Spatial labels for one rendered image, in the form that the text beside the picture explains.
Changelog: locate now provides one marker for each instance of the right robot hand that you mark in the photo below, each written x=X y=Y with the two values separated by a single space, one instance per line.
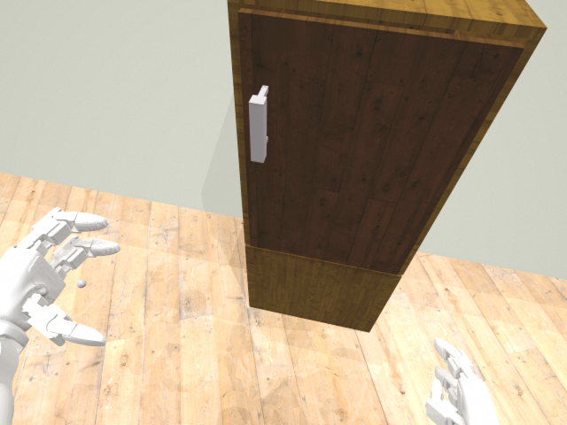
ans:
x=469 y=396

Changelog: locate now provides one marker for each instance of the handle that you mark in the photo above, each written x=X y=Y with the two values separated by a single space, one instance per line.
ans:
x=258 y=125

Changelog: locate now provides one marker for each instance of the robot left forearm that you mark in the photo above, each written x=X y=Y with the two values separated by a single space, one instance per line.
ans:
x=12 y=342

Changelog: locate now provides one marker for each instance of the cupboard door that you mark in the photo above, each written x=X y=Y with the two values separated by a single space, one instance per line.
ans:
x=366 y=126

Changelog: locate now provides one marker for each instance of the left robot hand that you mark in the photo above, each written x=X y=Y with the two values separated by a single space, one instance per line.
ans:
x=24 y=271

